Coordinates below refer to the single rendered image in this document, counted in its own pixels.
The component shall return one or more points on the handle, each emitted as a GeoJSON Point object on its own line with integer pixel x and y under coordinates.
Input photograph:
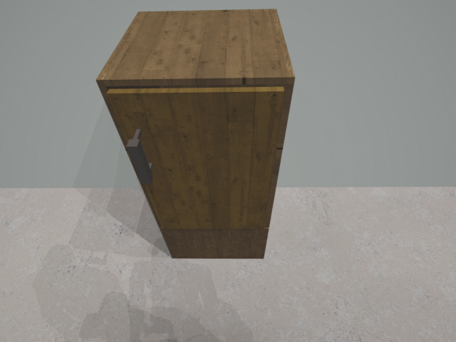
{"type": "Point", "coordinates": [139, 159]}

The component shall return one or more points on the cupboard door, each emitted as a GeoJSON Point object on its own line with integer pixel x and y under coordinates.
{"type": "Point", "coordinates": [212, 151]}

